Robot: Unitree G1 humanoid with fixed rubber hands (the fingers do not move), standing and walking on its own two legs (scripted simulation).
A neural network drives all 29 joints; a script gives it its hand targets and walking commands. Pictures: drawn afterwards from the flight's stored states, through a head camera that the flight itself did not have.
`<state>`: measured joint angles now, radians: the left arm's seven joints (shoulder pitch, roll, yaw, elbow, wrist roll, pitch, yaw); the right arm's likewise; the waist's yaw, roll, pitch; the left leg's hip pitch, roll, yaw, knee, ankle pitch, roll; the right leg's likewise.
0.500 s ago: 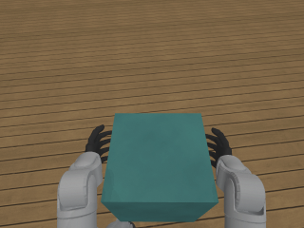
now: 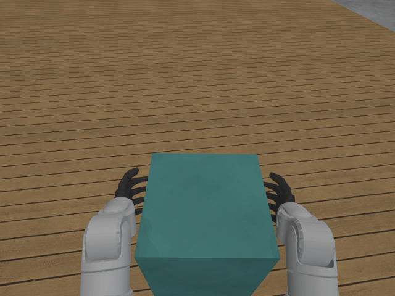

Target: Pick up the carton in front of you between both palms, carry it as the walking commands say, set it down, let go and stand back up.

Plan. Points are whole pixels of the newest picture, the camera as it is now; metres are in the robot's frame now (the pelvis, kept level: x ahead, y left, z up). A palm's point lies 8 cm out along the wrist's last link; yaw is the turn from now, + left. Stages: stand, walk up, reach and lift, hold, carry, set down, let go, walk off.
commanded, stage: carry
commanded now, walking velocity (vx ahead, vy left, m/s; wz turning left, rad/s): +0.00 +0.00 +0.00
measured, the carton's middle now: (203, 228) +0.26 +0.00 +0.00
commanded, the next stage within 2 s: hold in 1.70 s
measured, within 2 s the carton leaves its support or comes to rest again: neither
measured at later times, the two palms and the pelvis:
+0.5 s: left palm (139, 206) +0.30 +0.14 +0.03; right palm (279, 209) +0.30 -0.16 +0.03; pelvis +0.01 -0.02 -0.01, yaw +0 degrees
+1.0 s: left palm (136, 214) +0.27 +0.14 +0.04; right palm (283, 217) +0.27 -0.16 +0.04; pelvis -0.01 -0.02 +0.00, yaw +0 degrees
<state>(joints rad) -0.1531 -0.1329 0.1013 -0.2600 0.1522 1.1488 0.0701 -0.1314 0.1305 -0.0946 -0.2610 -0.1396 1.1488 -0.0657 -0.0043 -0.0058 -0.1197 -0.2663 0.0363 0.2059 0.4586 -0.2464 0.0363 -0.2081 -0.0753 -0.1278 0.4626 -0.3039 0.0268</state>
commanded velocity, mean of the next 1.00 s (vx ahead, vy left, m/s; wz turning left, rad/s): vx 0.00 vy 0.00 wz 0.00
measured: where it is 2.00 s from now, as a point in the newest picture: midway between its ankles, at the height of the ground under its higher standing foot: outside the picture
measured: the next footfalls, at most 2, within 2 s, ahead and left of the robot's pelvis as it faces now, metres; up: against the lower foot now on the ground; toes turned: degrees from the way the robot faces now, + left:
none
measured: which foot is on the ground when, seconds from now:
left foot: down 0.00-1.00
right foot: down 0.00-1.00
